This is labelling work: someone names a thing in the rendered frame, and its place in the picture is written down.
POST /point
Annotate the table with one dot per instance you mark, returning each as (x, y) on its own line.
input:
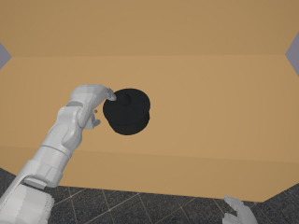
(224, 98)

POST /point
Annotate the lid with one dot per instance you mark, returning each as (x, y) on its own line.
(131, 114)

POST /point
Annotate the knob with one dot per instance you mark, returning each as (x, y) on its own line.
(125, 99)

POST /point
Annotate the robot left upper arm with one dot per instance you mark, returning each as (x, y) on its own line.
(27, 206)

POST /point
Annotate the robot left forearm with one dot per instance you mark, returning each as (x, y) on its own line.
(46, 167)

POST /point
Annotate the pot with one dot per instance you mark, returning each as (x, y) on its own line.
(131, 129)

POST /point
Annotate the left robot hand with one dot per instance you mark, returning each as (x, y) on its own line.
(93, 95)

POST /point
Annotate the right robot hand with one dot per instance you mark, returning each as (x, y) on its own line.
(244, 214)

